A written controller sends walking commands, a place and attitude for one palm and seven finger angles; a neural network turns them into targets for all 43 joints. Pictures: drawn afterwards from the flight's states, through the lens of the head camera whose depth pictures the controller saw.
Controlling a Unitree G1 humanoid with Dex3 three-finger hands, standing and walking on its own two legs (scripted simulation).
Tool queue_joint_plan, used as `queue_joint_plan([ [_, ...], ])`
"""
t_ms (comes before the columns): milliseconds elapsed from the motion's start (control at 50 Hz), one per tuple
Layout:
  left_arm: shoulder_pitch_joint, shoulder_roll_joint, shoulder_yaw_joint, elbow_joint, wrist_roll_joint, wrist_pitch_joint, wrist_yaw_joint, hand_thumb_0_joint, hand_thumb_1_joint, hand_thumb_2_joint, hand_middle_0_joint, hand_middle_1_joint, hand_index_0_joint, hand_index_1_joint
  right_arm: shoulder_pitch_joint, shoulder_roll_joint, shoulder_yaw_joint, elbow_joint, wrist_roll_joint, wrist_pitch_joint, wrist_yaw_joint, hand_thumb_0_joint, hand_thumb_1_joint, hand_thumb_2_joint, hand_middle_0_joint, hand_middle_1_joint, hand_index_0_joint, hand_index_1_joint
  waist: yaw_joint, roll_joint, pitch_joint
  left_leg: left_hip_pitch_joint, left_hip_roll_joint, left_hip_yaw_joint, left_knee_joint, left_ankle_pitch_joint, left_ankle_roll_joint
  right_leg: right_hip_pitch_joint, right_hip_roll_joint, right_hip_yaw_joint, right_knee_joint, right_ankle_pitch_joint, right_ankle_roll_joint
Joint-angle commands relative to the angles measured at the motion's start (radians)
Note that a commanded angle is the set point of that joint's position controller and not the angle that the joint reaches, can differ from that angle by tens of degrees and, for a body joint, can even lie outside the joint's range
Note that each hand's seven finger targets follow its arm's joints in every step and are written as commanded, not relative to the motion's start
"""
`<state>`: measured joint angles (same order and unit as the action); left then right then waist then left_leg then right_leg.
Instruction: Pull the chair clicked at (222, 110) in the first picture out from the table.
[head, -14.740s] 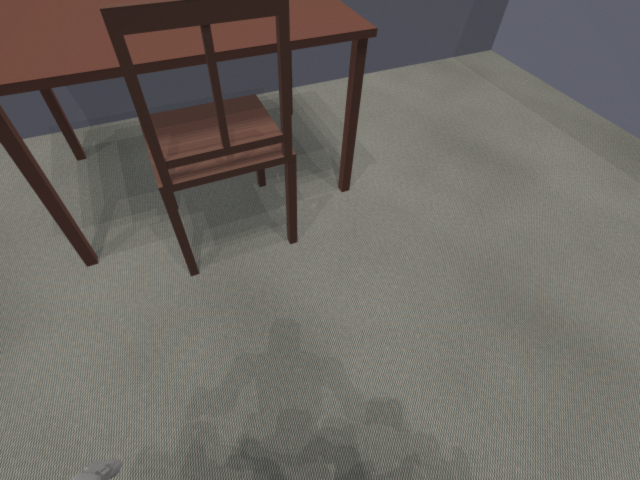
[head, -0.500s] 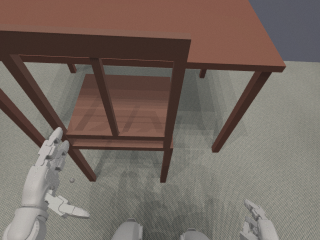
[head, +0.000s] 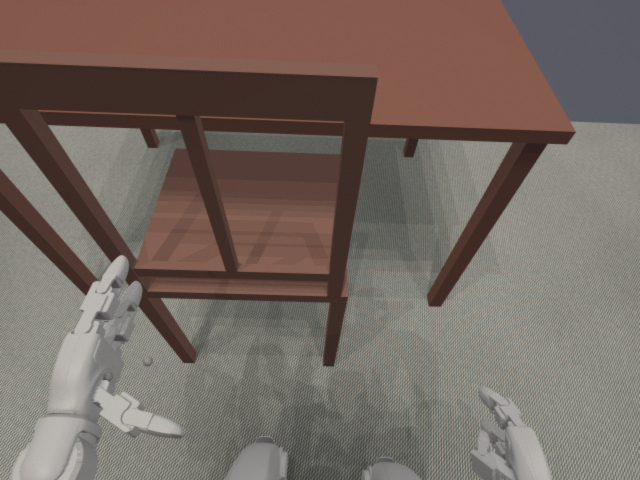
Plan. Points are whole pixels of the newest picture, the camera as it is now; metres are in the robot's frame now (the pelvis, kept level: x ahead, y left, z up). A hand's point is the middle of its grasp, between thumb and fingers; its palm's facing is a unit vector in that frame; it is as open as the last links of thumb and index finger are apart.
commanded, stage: aim the fingers beside a spindle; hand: left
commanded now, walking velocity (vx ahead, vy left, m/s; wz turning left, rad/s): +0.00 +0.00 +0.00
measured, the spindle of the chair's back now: (214, 207) +0.48 +0.18 +0.02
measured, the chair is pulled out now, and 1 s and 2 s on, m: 0.00 0.00 0.00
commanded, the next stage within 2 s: push the fingers through the gap in 1.92 s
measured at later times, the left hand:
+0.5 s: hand (183, 340) +0.27 +0.18 +0.02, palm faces +0.01 -1.00 -0.05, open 16.9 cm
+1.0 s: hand (210, 320) +0.31 +0.16 +0.00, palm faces +0.00 -1.00 -0.04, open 16.9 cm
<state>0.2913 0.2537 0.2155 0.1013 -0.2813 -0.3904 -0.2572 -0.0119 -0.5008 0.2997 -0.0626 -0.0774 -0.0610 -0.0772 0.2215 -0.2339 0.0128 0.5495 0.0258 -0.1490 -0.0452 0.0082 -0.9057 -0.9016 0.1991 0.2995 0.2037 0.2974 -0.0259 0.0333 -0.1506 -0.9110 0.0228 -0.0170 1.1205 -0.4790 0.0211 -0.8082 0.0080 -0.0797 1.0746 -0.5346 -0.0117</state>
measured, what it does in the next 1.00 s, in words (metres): stands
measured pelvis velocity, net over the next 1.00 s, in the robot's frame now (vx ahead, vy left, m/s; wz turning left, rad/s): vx -0.01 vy -0.01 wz -0.01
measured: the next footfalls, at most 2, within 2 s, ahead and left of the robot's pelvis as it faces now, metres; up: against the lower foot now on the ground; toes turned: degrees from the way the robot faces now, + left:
none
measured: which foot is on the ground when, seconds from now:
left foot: down 0.00-1.00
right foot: down 0.00-1.00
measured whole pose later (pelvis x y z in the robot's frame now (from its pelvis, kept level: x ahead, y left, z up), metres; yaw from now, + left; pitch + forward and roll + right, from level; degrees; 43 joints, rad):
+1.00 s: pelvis -0.01 -0.01 -0.03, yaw -1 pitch +20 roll -2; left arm -0.01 0.22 0.16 0.32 -0.20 -0.45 -0.15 -0.01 -0.50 0.30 -0.06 -0.08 -0.06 -0.08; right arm 0.21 -0.25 0.00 0.57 0.01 -0.07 -0.02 0.01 -0.91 -0.90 0.20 0.30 0.20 0.30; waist -0.04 0.02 -0.17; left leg -1.08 0.03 -0.01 1.24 -0.51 0.01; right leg -0.99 0.01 -0.07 1.22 -0.58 -0.03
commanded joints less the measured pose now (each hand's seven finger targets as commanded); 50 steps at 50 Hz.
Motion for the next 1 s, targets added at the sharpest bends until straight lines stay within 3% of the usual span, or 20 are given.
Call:
queue_joint_plan([
  [0,-0.093,0.126,0.057,-0.194,-0.011,-0.085,0.004,0.0,-0.5,0.3,-0.06,-0.08,-0.06,-0.08,-0.02,-0.152,-0.064,-0.136,0.0,-0.058,-0.017,0.0,-0.9,-0.9,0.2,0.3,0.2,0.3,-0.015,0.027,-0.21,0.227,-0.006,-0.031,-0.15,0.228,0.003,0.05,0.009,0.016,-0.149,0.221,-0.008],
  [40,-0.13,0.121,0.037,-0.194,-0.003,-0.09,0.009,0.0,-0.5,0.3,-0.06,-0.08,-0.06,-0.08,-0.022,-0.155,-0.063,-0.135,-0.002,-0.06,-0.016,0.0,-0.9,-0.9,0.2,0.3,0.2,0.3,-0.023,0.029,-0.206,0.216,-0.005,-0.031,-0.141,0.212,0.005,0.033,0.008,0.02,-0.145,0.203,-0.007],
  [120,-0.149,0.115,0.024,-0.195,0.009,-0.095,0.025,0.0,-0.5,0.3,-0.06,-0.08,-0.06,-0.08,-0.023,-0.155,-0.064,-0.136,-0.003,-0.061,-0.012,0.0,-0.9,-0.9,0.2,0.3,0.2,0.3,-0.016,0.047,-0.228,0.223,-0.005,-0.031,-0.14,0.207,0.002,0.019,0.005,0.019,-0.133,0.194,-0.009],
  [260,-0.179,0.124,0.045,-0.14,0.027,-0.09,0.07,0.0,-0.5,0.3,-0.06,-0.08,-0.06,-0.08,-0.022,-0.156,-0.065,-0.138,-0.009,-0.037,-0.004,0.0,-0.9,-0.9,0.2,0.3,0.2,0.3,-0.008,0.006,-0.241,0.178,-0.007,-0.023,-0.126,0.195,0.003,0.026,0.007,0.03,-0.12,0.194,-0.007],
  [280,-0.198,0.116,0.031,-0.154,0.028,-0.094,0.071,0.0,-0.5,0.3,-0.06,-0.08,-0.06,-0.08,-0.024,-0.153,-0.063,-0.136,-0.009,-0.036,-0.001,0.0,-0.9,-0.9,0.2,0.3,0.2,0.3,-0.008,0.039,-0.252,0.184,-0.009,-0.021,-0.124,0.2,0.003,0.029,0.005,0.032,-0.118,0.2,-0.009],
  [340,-0.193,0.14,0.057,-0.121,0.028,-0.097,0.075,0.0,-0.5,0.3,-0.06,-0.08,-0.06,-0.08,-0.019,-0.157,-0.065,-0.13,-0.01,-0.027,-0.001,0.0,-0.9,-0.9,0.2,0.3,0.2,0.3,-0.007,0.003,-0.251,0.163,-0.006,-0.02,-0.115,0.212,0.004,0.04,0.008,0.035,-0.113,0.218,-0.01],
  [380,-0.228,0.093,0.003,-0.135,0.031,-0.104,0.069,0.0,-0.5,0.3,-0.06,-0.08,-0.06,-0.08,-0.027,-0.153,-0.062,-0.134,-0.01,-0.026,0.004,0.0,-0.9,-0.9,0.2,0.3,0.2,0.3,-0.018,0.038,-0.257,0.174,-0.008,-0.017,-0.11,0.207,0.004,0.018,0.004,0.035,-0.108,0.215,-0.008],
  [420,-0.221,0.116,0.03,-0.108,0.028,-0.106,0.072,0.0,-0.5,0.3,-0.06,-0.08,-0.06,-0.08,-0.018,-0.158,-0.066,-0.127,-0.01,-0.023,0.003,0.0,-0.9,-0.9,0.2,0.3,0.2,0.3,-0.014,0.012,-0.259,0.161,-0.007,-0.016,-0.103,0.213,0.004,0.025,0.005,0.04,-0.107,0.226,-0.008],
  [460,-0.276,0.091,-0.005,-0.097,0.037,-0.11,0.07,0.0,-0.5,0.3,-0.06,-0.08,-0.06,-0.08,-0.02,-0.158,-0.065,-0.124,-0.01,-0.021,0.003,0.0,-0.9,-0.9,0.2,0.3,0.2,0.3,-0.031,0.001,-0.243,0.151,-0.005,-0.02,-0.095,0.193,0.006,-0.009,0.005,0.036,-0.098,0.206,-0.006],
  [500,-0.305,0.088,-0.01,-0.099,0.037,-0.117,0.073,0.0,-0.5,0.3,-0.06,-0.08,-0.06,-0.08,-0.018,-0.158,-0.068,-0.118,-0.013,-0.022,0.004,0.0,-0.9,-0.9,0.2,0.3,0.2,0.3,-0.027,0.027,-0.267,0.162,-0.006,-0.021,-0.087,0.192,0.005,-0.018,0.003,0.04,-0.093,0.201,-0.007],
  [560,-0.291,0.11,0.015,-0.094,0.041,-0.121,0.082,0.0,-0.5,0.3,-0.06,-0.08,-0.06,-0.08,-0.016,-0.157,-0.069,-0.117,-0.014,-0.016,0.006,0.0,-0.9,-0.9,0.2,0.3,0.2,0.3,-0.015,0.01,-0.304,0.156,-0.007,-0.017,-0.08,0.223,0.006,0.011,0.002,0.044,-0.081,0.238,-0.009],
  [640,-0.318,0.109,0.015,-0.067,0.048,-0.124,0.092,0.0,-0.5,0.3,-0.06,-0.08,-0.06,-0.08,-0.016,-0.157,-0.069,-0.113,-0.016,-0.004,0.008,0.0,-0.9,-0.9,0.2,0.3,0.2,0.3,-0.02,-0.004,-0.294,0.131,-0.007,-0.016,-0.069,0.219,0.007,0.001,0.004,0.046,-0.07,0.241,-0.008],
  [660,-0.304,0.104,0.018,-0.065,0.049,-0.127,0.096,0.0,-0.5,0.3,-0.06,-0.08,-0.06,-0.08,-0.017,-0.154,-0.07,-0.114,-0.015,-0.001,0.011,0.0,-0.9,-0.9,0.2,0.3,0.2,0.3,-0.01,0.013,-0.298,0.14,-0.007,-0.015,-0.07,0.227,0.004,-0.001,0.003,0.046,-0.067,0.247,-0.01],
  [760,-0.384,0.082,-0.017,-0.027,0.062,-0.128,0.105,0.0,-0.5,0.3,-0.06,-0.08,-0.06,-0.08,-0.019,-0.157,-0.069,-0.111,-0.017,0.012,0.012,0.0,-0.9,-0.9,0.2,0.3,0.2,0.3,-0.031,-0.002,-0.286,0.116,-0.006,-0.017,-0.053,0.184,0.007,-0.045,0.004,0.05,-0.062,0.207,-0.008],
  [980,-0.485,0.098,-0.002,0.033,0.072,-0.132,0.115,0.0,-0.5,0.3,-0.06,-0.08,-0.06,-0.08,-0.006,-0.158,-0.07,-0.102,-0.02,0.035,0.016,0.0,-0.9,-0.9,0.2,0.3,0.2,0.3,-0.025,0.016,-0.346,0.11,-0.006,-0.016,-0.024,0.221,0.004,-0.052,0.004,0.054,-0.026,0.25,-0.011],
])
